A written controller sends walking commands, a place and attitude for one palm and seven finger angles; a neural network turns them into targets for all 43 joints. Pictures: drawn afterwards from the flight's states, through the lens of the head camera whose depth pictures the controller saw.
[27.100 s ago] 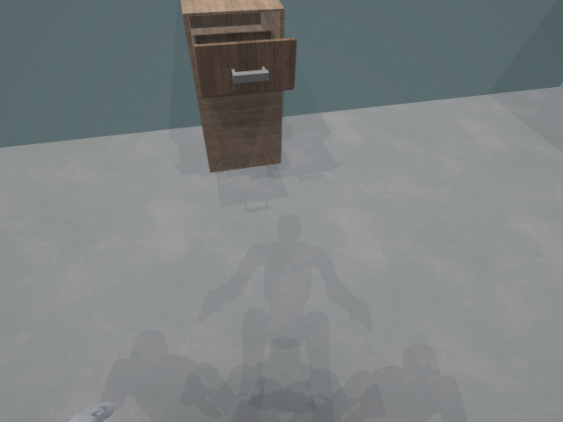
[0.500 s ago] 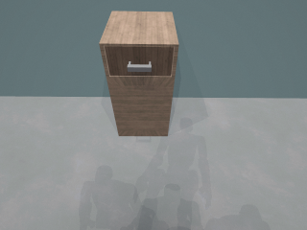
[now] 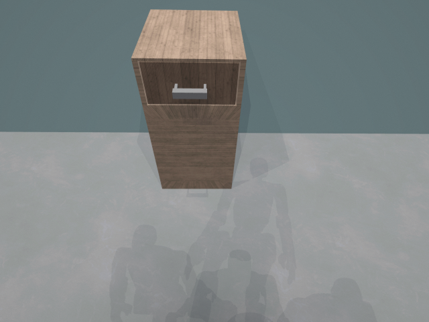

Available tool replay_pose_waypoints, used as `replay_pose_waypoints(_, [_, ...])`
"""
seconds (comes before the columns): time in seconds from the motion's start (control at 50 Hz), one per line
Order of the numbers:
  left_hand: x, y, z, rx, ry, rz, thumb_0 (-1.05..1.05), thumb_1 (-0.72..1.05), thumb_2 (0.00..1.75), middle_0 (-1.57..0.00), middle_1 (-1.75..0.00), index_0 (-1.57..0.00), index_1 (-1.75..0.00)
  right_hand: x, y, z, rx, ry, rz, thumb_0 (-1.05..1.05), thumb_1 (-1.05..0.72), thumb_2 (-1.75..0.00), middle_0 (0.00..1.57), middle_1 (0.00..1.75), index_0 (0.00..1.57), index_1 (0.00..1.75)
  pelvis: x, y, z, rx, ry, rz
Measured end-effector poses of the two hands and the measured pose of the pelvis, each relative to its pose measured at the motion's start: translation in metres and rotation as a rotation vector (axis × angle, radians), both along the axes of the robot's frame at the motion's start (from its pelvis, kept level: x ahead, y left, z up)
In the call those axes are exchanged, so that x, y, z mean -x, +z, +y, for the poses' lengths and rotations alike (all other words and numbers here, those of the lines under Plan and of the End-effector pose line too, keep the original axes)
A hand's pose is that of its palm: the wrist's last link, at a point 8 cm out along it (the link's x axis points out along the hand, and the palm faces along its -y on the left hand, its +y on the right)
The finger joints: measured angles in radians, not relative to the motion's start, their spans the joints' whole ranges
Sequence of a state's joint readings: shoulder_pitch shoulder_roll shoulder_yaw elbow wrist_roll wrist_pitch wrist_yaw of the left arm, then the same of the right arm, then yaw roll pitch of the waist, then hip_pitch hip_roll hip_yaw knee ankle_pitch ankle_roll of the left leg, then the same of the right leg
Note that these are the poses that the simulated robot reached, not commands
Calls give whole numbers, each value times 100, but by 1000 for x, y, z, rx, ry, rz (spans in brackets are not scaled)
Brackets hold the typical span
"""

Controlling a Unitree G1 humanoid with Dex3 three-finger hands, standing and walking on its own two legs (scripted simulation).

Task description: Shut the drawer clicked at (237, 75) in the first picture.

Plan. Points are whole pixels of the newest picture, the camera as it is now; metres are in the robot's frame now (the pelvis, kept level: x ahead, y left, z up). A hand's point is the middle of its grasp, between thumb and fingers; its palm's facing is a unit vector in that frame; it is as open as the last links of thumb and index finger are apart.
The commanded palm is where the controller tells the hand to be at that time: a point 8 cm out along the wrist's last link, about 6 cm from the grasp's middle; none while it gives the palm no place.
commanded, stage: look to check the result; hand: left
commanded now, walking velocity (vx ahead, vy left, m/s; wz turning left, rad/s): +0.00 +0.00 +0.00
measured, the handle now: (190, 90) +0.88 +0.13 -0.08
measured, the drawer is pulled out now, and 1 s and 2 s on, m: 0.00 0.00 0.00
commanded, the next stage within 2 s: stand and wait in 0.22 s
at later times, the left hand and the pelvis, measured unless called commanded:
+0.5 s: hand out of the picture +0.04 +0.19 -0.17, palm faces +0.00 -0.97 -0.23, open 7.4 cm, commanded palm none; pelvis +0.02 +0.00 +0.00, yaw +0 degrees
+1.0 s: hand out of the picture +0.05 +0.19 -0.17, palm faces +0.00 -0.97 -0.24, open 7.4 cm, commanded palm none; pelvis +0.02 -0.01 +0.00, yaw +0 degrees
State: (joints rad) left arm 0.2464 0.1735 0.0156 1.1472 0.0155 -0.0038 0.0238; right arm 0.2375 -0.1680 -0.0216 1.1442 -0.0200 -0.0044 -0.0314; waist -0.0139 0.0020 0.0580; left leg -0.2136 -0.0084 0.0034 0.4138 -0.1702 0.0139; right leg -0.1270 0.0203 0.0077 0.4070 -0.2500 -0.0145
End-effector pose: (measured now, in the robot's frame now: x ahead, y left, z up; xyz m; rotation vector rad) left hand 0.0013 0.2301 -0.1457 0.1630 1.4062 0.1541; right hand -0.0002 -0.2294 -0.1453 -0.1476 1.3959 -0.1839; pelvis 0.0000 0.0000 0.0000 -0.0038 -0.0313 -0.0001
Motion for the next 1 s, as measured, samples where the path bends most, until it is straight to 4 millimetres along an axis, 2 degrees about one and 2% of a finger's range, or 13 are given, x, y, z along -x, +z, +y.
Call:
replay_pose_waypoints(0.52, [-39,6,7,-25,-23,-60,0,90,89,-20,-30,-20,-29,-38,6,-20,32,23,-54,1,-91,-90,20,30,20,30,-15,2,-5,-4,-4,0])
replay_pose_waypoints(1.0, [-42,9,10,-38,-25,-58,0,90,89,-20,-30,-20,-29,-41,8,-29,44,27,-47,1,-91,-89,20,30,20,30,-20,3,-8,-6,-3,-3])
